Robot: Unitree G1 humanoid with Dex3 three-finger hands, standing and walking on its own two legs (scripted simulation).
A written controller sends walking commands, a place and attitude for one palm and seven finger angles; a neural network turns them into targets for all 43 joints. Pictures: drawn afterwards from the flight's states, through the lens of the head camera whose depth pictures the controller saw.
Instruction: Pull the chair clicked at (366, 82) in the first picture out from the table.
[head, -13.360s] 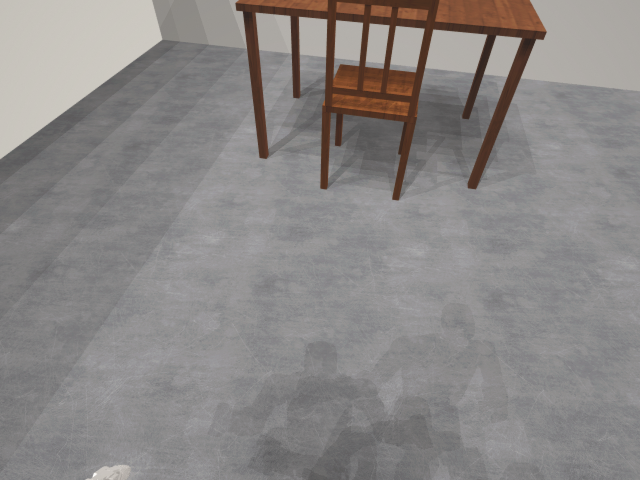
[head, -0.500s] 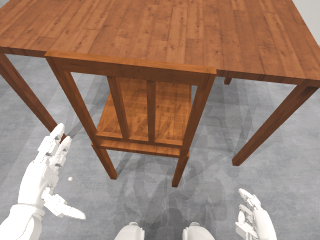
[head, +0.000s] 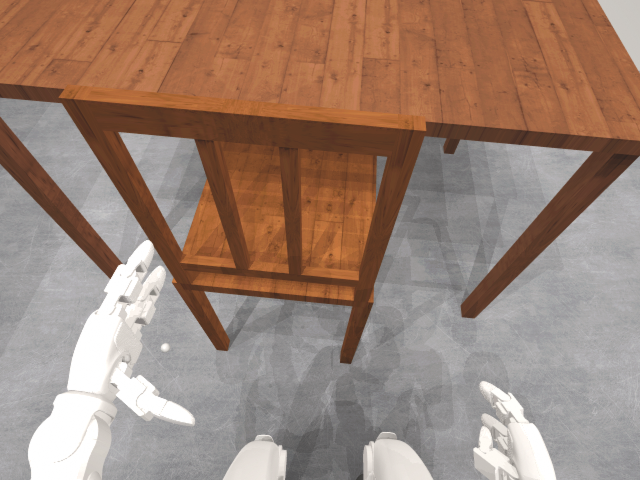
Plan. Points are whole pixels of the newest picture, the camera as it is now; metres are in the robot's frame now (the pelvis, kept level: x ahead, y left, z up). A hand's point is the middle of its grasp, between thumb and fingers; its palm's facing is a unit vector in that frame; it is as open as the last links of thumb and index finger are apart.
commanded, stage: aim the fingers beside a spindle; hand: left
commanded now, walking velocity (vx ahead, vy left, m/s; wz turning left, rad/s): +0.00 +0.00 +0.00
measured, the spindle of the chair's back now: (228, 213) +0.47 +0.15 +0.00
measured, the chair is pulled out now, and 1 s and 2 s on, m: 0.00 0.00 0.00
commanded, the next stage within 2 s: none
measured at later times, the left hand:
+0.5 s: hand (199, 318) +0.30 +0.16 +0.02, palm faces -0.10 -0.99 -0.04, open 16.9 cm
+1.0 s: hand (226, 306) +0.33 +0.13 +0.00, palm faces -0.11 -0.99 -0.03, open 16.9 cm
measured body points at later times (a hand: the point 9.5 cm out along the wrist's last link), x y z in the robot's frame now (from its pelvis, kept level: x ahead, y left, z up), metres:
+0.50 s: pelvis -0.01 +0.00 -0.01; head +0.09 +0.00 +0.42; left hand +0.30 +0.21 +0.02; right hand +0.16 -0.25 -0.11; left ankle +0.00 +0.11 -0.65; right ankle +0.02 -0.12 -0.65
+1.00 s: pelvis -0.01 +0.00 -0.02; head +0.11 +0.00 +0.41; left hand +0.33 +0.19 +0.00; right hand +0.14 -0.25 -0.13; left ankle +0.00 +0.11 -0.65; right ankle +0.02 -0.12 -0.65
